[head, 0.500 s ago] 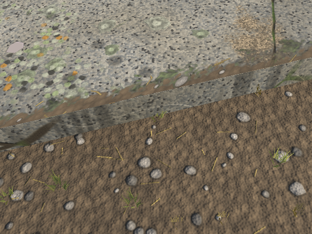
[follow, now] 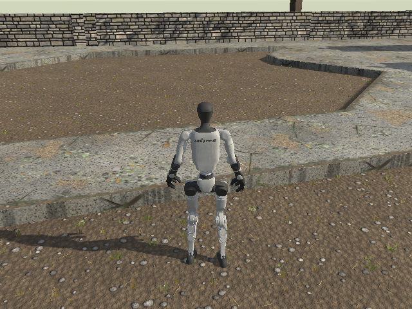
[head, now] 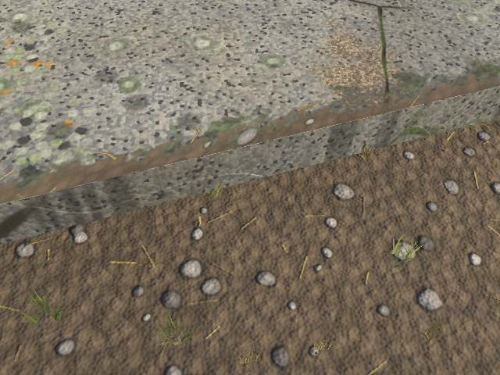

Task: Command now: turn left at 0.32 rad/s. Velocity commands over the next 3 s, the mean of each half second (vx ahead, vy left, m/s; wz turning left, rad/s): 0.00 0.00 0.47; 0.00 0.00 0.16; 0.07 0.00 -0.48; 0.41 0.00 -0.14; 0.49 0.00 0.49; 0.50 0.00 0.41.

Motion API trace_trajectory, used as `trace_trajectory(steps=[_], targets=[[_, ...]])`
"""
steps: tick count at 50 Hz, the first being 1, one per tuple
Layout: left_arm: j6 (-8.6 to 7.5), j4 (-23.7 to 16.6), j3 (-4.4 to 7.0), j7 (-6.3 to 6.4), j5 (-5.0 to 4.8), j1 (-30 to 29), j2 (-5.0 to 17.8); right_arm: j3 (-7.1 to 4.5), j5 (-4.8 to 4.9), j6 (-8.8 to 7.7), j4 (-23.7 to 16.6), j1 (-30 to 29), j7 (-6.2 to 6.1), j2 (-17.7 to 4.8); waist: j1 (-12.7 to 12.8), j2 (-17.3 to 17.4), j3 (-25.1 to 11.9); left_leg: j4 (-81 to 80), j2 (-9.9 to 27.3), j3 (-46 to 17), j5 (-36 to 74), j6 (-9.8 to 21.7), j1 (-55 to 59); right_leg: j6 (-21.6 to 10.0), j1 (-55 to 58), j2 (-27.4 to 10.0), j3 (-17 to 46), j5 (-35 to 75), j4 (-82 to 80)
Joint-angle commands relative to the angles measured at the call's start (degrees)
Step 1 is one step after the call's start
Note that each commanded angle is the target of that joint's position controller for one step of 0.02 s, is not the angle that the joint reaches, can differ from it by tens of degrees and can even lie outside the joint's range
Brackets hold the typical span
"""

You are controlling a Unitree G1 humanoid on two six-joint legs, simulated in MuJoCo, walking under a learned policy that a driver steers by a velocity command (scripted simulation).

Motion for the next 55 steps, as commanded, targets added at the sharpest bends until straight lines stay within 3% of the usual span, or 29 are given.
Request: trace_trajectory(steps=[1, 2, 4, 5, 6, 7, 8, 11, 14, 16, 17, 18, 19, 20, 21, 23, 24, 27, 33, 38, 40, 41, 42, 43, 44, 47, 52, 54, 55], targets=[[-0.96, -2.3, 2.53, 0.30, 0.50, 4.3, 7.7, -2.70, 0.37, -0.35, -4.7, -3.4, -0.89, -10.4, 2.5, 7.4, -8.8, -1.6, 8.8, -12.9, 19.4, 6.2, 1.1, -3.2, 7.6, -3.1, -0.2, 12.7, -4.2], [-0.66, -1.4, 3.56, 0.07, 0.84, 4.4, 11.1, -2.44, 0.51, -0.45, -5.9, -3.4, -0.90, -8.5, 0.6, -3.7, -8.5, 2.4, 3.6, -5.7, 11.0, 3.4, -4.0, -7.0, 8.5, -6.6, 3.3, 17.0, -3.4], [-0.43, -2.4, 3.33, 0.00, 2.09, 3.9, 9.6, -2.61, 0.37, -0.53, -5.4, -2.7, -0.53, -9.1, 2.5, -12.4, -6.5, 16.3, -0.9, 2.2, -13.5, -0.6, -13.6, -16.3, 10.2, -18.9, 14.0, 26.4, -8.2], [-0.72, -3.3, 2.75, 0.36, 2.40, 2.8, 8.5, -3.50, 0.37, -0.27, -5.1, -2.5, -0.48, -10.7, 2.7, -11.2, -5.8, 28.3, 0.3, 3.0, -22.7, -1.6, -16.2, -19.7, 9.2, -22.9, 16.0, 31.9, -8.9], [-1.09, -3.7, 2.27, 0.64, 1.85, 1.0, 7.7, -4.11, 0.36, 0.29, -4.9, -1.5, -0.37, -11.3, 1.4, -7.9, -4.7, 35.0, 1.9, 2.1, -22.4, -2.5, -17.4, -19.9, 7.8, -23.1, 14.0, 34.5, -8.2], [-1.42, -3.8, 2.17, 0.79, 1.08, -1.1, 7.5, -3.98, 0.41, 0.99, -4.5, -0.5, -0.26, -10.1, 0.1, -5.8, -3.4, 35.0, 3.3, 2.0, -19.7, -3.1, -17.7, -17.9, 7.0, -20.9, 9.7, 33.5, -7.6], [-1.60, -3.5, 2.35, 0.78, 0.57, -1.7, 8.0, -3.49, 0.25, 1.48, -4.7, -1.0, -0.21, -8.7, 0.3, -5.6, -2.5, 32.8, 3.9, 3.2, -16.4, -3.8, -18.3, -16.4, 7.3, -18.8, 6.5, 32.6, -7.6], [-0.92, -2.4, 2.87, 0.79, 0.57, -0.5, 9.5, -2.40, 0.16, 1.70, -6.9, -3.5, 0.88, -6.9, 2.2, -8.0, -3.5, 24.3, 4.7, 7.5, -11.5, -5.1, -13.8, -15.6, 7.4, -16.1, 0.3, 32.8, -7.1], [-0.39, -1.9, 3.40, 0.49, 0.10, 0.2, 11.2, -2.55, 0.47, 1.88, -8.5, -3.7, 2.07, -8.3, 2.8, -9.5, -5.4, 14.7, 4.2, 10.5, -9.0, -3.8, -7.2, -15.0, 7.0, -17.1, -1.7, 32.1, -5.3], [-0.46, -1.7, 3.47, 0.15, -0.94, -0.7, 11.7, -3.13, 0.25, 2.28, -8.1, -0.4, 2.43, -9.1, 0.9, -8.4, -5.8, 5.4, 2.8, 12.9, -2.1, -1.7, -1.3, -13.1, 4.9, -17.1, -3.4, 28.3, -1.6], [-0.75, -1.1, 3.19, -0.09, -1.25, 0.5, 10.6, -3.70, -0.03, 2.45, -7.3, 2.2, 2.10, -9.9, -0.1, -6.7, -6.3, -0.1, 1.4, 12.8, 2.8, 0.0, 4.2, -10.6, 2.0, -15.5, -5.4, 23.4, 2.6], [-1.19, 0.2, 2.65, -0.62, -0.14, 4.4, 8.5, -4.89, -0.02, 2.50, -7.3, 4.7, 1.27, -13.1, -0.2, 1.7, -7.6, -4.2, 4.8, 5.2, 16.4, 2.7, 13.2, -5.9, -5.5, -12.0, -10.1, 12.4, 12.8], [-1.31, -2.8, 1.00, -0.98, 3.40, 3.5, 4.1, -6.17, -0.50, 2.26, -9.0, 5.5, 0.23, -20.8, 1.3, 20.0, -8.3, -4.6, 22.0, -19.0, 40.5, 12.8, 20.7, 0.5, -22.6, -3.3, -12.4, -22.7, 31.0], [-1.49, -4.3, 1.64, -0.41, 1.72, -2.2, 6.5, -5.24, -2.75, 0.72, -9.5, 7.4, 1.15, -18.5, -3.6, 12.7, -12.9, -7.6, 26.0, -25.1, 35.1, 21.5, 16.1, 0.3, -24.4, -0.8, -2.6, -25.8, 40.6], [-1.20, -4.5, 2.22, -0.07, 0.11, -3.3, 8.2, -4.77, -2.71, -0.54, -9.5, 4.9, 1.45, -17.0, -2.2, 8.4, -9.0, -8.9, 23.2, -20.4, 28.0, 19.9, 13.5, -0.5, -25.5, -2.1, -1.2, -21.4, 43.3], [-0.67, -3.0, 2.86, 0.86, 0.48, -2.2, 8.9, -3.96, -0.70, -1.10, -9.8, -0.2, 0.65, -13.6, 0.0, 5.3, -5.2, -9.4, 17.5, -14.3, 16.0, 13.9, 10.0, -1.0, -25.5, -4.1, -0.4, -12.0, 39.6], [-0.56, -2.9, 3.01, 1.04, 0.81, -1.6, 9.0, -3.59, -0.49, -0.87, -10.1, -1.5, 0.17, -13.0, 0.9, 6.0, -4.9, -9.9, 15.7, -12.6, 15.5, 13.0, 7.5, -0.6, -23.1, -3.8, -0.4, -8.8, 38.4], [-0.95, -2.9, 2.79, 0.59, 0.58, 0.0, 7.4, -3.20, -0.90, -0.52, -10.6, -1.0, -0.74, -12.2, 1.4, 7.2, -6.8, -10.3, 13.6, -11.2, 15.6, 13.1, 7.4, 0.4, -20.4, -2.0, -0.8, -4.1, 34.9], [-1.40, -3.6, 2.04, 0.04, 0.41, -1.5, 6.0, -3.44, -0.96, 0.22, -10.9, -0.3, -1.32, -12.8, -0.1, 8.3, -6.0, -9.8, 12.6, -14.2, 6.5, 13.2, 6.4, 1.7, -16.9, -1.2, -0.2, -2.6, 20.2], [-2.05, -2.7, 0.97, -1.28, 0.19, 0.1, 4.7, -1.00, -2.16, 0.48, -9.3, -1.4, -0.53, -8.3, -0.5, 8.4, -6.6, -7.8, 12.6, -12.4, 8.1, 12.4, 2.4, 0.4, -5.4, -3.2, -2.6, -1.6, 10.0], [-2.58, -1.7, 0.26, -1.99, 0.56, 1.9, 3.2, 0.16, -2.14, 0.17, -7.7, -1.4, -0.15, -6.4, 1.6, 6.6, -5.7, -6.7, 10.7, -10.0, 6.3, 9.5, 0.0, -1.3, 2.7, -2.6, -3.5, 8.7, -3.9], [-2.74, -2.1, 0.28, -1.95, 1.25, 1.2, 5.0, 0.38, -2.74, -0.41, -6.5, 1.2, 0.00, -6.1, 0.7, 4.3, -5.4, -5.7, 8.8, -8.5, 4.2, 6.7, -1.0, -2.5, 5.5, -4.7, -0.2, 15.7, -5.7], [-2.73, -3.4, 0.91, -1.67, 1.43, 0.2, 9.6, 0.03, -3.73, -0.94, -6.2, 3.8, 0.03, -7.3, -2.3, -2.1, -5.4, -1.5, 4.7, -4.4, -0.3, 4.0, -1.3, -5.2, 5.4, -9.7, 5.7, 27.0, -4.3], [-2.64, -2.9, 1.25, -1.86, 1.11, -1.7, 11.2, -0.33, -3.53, -1.16, -6.0, 4.9, -0.13, -7.5, -4.4, -7.2, -5.0, -2.2, 1.5, 0.2, -2.7, 1.6, 1.6, -9.3, -0.1, -10.6, 7.4, 21.5, -4.0], [-2.68, -3.5, 1.27, -2.21, 0.61, -2.0, 9.9, -0.75, -3.41, -1.07, -6.0, 1.7, -0.66, -9.6, -1.8, -7.0, -3.7, -0.5, 1.1, 1.6, -1.7, 0.3, 3.8, -10.3, -3.7, -9.9, 8.9, 14.3, -6.1], [-3.10, -3.3, 1.09, -2.23, 0.18, -0.9, 9.9, -1.44, -2.39, 0.01, -6.9, -0.7, -1.76, -9.3, -0.6, -9.1, -3.0, 2.2, 1.1, 3.1, 0.5, 0.7, 3.8, -9.7, -4.8, -9.5, 11.9, 13.2, -6.5], [-1.70, -5.2, 1.51, -0.85, -0.62, 0.0, 9.7, -2.34, -1.77, -0.32, -7.0, 1.2, -1.38, -7.8, 0.1, -4.9, -5.3, 1.5, 2.2, 3.9, 2.2, 1.9, 4.8, -9.8, -6.0, -7.1, 13.2, 14.6, -1.2], [-1.10, -6.7, 1.31, -0.68, -0.76, -0.3, 8.4, -3.15, -1.78, -0.28, -6.8, 2.5, -1.19, -9.3, 0.4, 1.8, -5.4, -3.2, 6.9, -0.8, 5.0, 4.9, 7.6, -7.1, -10.6, -2.7, 8.6, 10.6, 5.4], [-0.79, -7.1, 1.08, -0.75, -0.72, 0.3, 7.6, -3.54, -2.02, -0.24, -6.8, 3.4, -1.15, -10.6, 0.3, 6.3, -5.0, -6.4, 12.6, -6.4, 9.4, 8.6, 9.8, -5.0, -14.7, 0.3, 4.4, 5.8, 11.1]])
